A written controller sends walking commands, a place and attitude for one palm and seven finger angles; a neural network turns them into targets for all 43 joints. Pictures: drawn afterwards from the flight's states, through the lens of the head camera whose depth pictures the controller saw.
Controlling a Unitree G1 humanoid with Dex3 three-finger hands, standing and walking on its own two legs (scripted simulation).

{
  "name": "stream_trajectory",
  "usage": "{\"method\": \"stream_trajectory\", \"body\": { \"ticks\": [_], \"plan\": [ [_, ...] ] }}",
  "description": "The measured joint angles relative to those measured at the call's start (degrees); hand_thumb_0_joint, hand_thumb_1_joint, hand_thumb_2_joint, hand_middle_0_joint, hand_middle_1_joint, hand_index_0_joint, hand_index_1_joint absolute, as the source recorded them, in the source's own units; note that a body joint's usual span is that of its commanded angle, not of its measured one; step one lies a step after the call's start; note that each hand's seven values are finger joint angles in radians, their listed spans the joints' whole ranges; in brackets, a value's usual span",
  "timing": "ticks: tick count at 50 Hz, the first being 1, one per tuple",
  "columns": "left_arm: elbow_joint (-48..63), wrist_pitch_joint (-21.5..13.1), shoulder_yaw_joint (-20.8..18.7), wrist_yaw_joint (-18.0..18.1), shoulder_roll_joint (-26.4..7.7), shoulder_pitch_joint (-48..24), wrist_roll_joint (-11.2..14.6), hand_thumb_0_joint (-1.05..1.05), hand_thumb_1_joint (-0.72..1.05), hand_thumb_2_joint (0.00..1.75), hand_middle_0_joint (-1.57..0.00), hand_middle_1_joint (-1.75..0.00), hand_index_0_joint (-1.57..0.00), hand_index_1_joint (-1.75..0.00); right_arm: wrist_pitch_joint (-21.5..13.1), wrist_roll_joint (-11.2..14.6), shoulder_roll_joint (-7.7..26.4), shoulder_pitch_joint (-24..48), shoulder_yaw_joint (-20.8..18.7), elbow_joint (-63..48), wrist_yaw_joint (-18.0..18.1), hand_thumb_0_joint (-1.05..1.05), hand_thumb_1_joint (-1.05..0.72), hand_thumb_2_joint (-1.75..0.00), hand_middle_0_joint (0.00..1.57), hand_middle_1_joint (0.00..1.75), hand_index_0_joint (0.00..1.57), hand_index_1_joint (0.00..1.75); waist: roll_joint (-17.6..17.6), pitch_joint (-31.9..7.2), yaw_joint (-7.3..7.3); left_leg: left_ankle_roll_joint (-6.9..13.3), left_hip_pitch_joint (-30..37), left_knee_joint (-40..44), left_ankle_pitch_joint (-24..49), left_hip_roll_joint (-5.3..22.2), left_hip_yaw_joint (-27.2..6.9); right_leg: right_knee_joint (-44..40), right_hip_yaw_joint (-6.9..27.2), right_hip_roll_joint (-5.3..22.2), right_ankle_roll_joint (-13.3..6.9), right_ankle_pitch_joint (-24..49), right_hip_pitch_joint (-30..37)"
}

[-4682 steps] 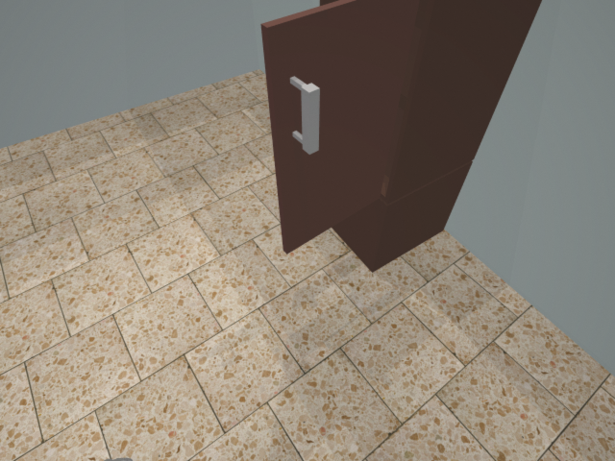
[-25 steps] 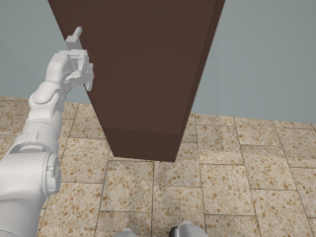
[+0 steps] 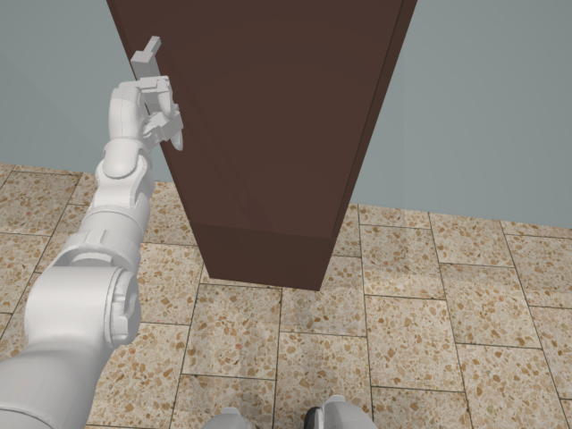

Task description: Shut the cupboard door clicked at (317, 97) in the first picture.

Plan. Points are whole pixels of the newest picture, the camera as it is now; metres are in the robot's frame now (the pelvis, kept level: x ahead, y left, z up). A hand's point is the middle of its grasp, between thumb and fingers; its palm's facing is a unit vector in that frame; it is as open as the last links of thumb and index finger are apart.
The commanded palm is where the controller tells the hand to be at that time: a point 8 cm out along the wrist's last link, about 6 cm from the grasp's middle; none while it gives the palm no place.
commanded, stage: pull the fist back off the door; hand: left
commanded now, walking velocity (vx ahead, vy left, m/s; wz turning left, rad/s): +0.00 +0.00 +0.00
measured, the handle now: (160, 89) +0.57 +0.17 +0.13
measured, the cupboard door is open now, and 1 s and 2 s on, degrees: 0 0 0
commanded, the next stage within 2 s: draw the hand back to the body in 0.64 s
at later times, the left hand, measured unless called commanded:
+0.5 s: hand (193, 140) +0.47 +0.11 +0.12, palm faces +0.00 -1.00 -0.02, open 3.1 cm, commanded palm +0.43 +0.17 +0.13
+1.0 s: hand (156, 157) +0.42 +0.15 +0.15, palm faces -0.02 -1.00 -0.02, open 3.1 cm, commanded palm +0.38 +0.20 +0.15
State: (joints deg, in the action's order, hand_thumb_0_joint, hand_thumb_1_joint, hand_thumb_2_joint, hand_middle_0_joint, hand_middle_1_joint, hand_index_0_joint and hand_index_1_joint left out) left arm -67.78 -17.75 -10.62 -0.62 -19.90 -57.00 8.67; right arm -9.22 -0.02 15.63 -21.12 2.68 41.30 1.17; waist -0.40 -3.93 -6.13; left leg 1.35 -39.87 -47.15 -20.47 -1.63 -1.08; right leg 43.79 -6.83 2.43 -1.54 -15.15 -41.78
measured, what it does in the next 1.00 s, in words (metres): shifts its weight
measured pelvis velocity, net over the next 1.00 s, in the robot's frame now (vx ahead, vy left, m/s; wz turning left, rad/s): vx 0.06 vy -0.01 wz -0.07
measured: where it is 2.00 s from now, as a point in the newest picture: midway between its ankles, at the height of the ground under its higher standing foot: outside the picture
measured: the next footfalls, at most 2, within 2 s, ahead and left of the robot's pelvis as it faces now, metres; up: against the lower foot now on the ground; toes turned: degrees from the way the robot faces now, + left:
none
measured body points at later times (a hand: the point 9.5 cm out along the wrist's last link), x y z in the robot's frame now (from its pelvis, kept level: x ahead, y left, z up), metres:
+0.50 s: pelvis +0.04 -0.02 +0.02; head +0.08 -0.04 +0.46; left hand +0.47 +0.17 +0.13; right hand +0.09 -0.28 -0.10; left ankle +0.02 +0.10 -0.70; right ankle +0.06 -0.11 -0.70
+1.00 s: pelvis +0.06 -0.01 +0.03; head +0.06 -0.03 +0.48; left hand +0.42 +0.20 +0.15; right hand +0.20 -0.25 -0.07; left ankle +0.02 +0.10 -0.70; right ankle +0.06 -0.11 -0.70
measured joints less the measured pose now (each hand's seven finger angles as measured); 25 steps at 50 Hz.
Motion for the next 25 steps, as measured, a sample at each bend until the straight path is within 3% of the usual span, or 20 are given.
{"method": "stream_trajectory", "body": {
  "ticks": [4,9,14,20,25],
  "plan": [
    [-1.2,-0.2,1.5,-1.4,-1.6,0.1,-1.8,0.02,0.88,0.90,-1.44,-1.50,-1.43,-1.50,0.3,0.1,-0.2,0.1,-0.1,-0.7,-0.4,0.01,-0.90,-0.90,0.20,0.30,0.21,0.30,-0.2,0.1,-0.37,-0.3,0.5,0.0,-0.1,0.3,0.0,0.1,0.0,-0.3,-0.4,-0.1,0.4],
    [-0.8,0.0,-0.2,-5.2,-1.8,1.7,0.6,0.02,0.89,0.90,-1.38,-1.50,-1.39,-1.50,1.3,0.8,0.3,-0.1,-0.3,-1.1,-0.1,0.01,-0.90,-0.90,0.20,0.30,0.21,0.30,-0.6,0.5,0.11,-0.5,2.2,0.9,-0.3,0.9,0.7,-0.5,0.7,-0.9,-0.6,0.0,1.6],
    [4.1,-0.9,-1.6,-7.1,1.1,6.2,1.1,0.02,0.90,0.90,-1.33,-1.50,-1.35,-1.50,2.4,1.1,0.9,-0.6,-1.0,-2.1,-0.1,0.01,-0.91,-0.90,0.20,0.30,0.21,0.30,-1.0,-0.1,0.51,-0.6,4.6,2.3,-0.7,1.5,1.9,-1.4,1.9,-1.7,-0.6,-0.3,3.1],
    [13.1,-0.3,-5.7,-5.6,4.0,16.0,-0.3,0.02,0.90,0.90,-1.31,-1.50,-1.32,-1.50,5.0,1.3,0.5,-0.4,-1.8,-5.1,-0.4,0.01,-0.91,-0.90,0.20,0.30,0.21,0.29,-1.0,-1.0,0.72,-0.8,9.0,5.2,-1.3,2.4,4.2,-2.6,4.2,-2.9,-0.8,-0.8,5.8],
    [25.0,0.8,-5.9,-5.4,4.9,27.5,0.1,0.02,0.90,0.90,-1.30,-1.50,-1.31,-1.50,6.1,1.8,-0.2,0.0,-2.4,-7.1,-0.5,0.01,-0.91,-0.90,0.20,0.30,0.21,0.29,-1.5,-0.9,2.33,-1.1,13.4,7.7,-1.5,2.9,5.0,-4.3,5.0,-3.6,-0.9,-1.2,9.5]
  ]
}}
